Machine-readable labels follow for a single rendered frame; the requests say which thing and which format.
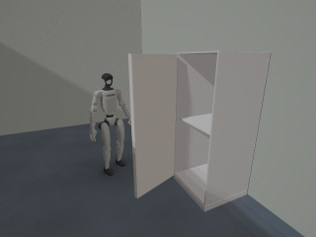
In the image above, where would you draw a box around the fridge door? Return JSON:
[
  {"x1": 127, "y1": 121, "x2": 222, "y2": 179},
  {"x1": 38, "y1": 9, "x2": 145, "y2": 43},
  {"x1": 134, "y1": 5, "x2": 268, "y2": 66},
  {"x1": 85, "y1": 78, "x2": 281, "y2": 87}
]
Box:
[{"x1": 128, "y1": 53, "x2": 178, "y2": 198}]

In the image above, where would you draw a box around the right robot shin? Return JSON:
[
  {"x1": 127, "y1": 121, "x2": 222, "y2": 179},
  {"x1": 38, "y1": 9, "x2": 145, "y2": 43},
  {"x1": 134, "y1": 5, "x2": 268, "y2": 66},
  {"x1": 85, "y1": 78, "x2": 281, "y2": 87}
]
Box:
[{"x1": 103, "y1": 147, "x2": 111, "y2": 169}]

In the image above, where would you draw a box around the left robot upper arm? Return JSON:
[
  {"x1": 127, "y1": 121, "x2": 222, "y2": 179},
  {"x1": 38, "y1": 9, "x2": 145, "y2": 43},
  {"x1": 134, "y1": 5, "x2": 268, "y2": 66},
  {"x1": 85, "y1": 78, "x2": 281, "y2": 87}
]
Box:
[{"x1": 115, "y1": 88, "x2": 124, "y2": 107}]

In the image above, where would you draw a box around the robot left forearm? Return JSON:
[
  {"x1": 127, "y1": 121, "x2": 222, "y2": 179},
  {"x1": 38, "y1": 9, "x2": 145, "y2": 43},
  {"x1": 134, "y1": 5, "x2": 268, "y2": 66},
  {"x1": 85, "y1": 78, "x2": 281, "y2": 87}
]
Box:
[{"x1": 121, "y1": 104, "x2": 131, "y2": 119}]

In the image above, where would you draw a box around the robot right forearm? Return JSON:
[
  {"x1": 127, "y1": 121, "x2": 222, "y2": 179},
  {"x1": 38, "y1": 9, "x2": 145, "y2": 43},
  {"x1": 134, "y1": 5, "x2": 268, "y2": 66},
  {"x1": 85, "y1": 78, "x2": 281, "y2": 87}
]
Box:
[{"x1": 90, "y1": 106, "x2": 96, "y2": 127}]

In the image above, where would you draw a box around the humanoid robot head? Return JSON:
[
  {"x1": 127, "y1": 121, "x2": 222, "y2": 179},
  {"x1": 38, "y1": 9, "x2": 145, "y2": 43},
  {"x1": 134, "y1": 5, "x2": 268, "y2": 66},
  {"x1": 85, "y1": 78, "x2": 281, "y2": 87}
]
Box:
[{"x1": 102, "y1": 73, "x2": 114, "y2": 91}]

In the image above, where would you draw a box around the robot right hand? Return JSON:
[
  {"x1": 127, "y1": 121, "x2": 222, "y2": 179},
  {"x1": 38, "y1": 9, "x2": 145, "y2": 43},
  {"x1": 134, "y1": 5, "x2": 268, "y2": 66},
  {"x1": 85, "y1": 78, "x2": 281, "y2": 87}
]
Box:
[{"x1": 89, "y1": 127, "x2": 97, "y2": 141}]

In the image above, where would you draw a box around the right robot upper arm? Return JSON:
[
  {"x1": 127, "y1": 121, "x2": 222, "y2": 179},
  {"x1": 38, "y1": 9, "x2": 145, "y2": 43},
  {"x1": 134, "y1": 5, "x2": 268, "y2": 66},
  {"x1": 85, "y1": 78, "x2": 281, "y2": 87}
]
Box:
[{"x1": 91, "y1": 90, "x2": 103, "y2": 112}]

